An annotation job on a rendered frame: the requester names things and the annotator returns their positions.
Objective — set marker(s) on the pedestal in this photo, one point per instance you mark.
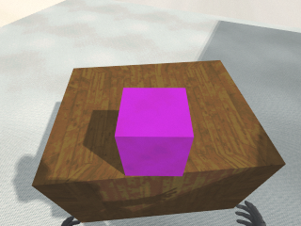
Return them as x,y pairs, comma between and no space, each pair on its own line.
81,171

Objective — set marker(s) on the right robot hand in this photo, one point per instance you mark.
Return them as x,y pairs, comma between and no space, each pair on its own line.
255,217

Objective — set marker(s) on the carton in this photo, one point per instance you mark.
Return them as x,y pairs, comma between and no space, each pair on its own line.
154,132

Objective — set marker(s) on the left robot hand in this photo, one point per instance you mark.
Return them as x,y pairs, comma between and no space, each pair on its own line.
70,221

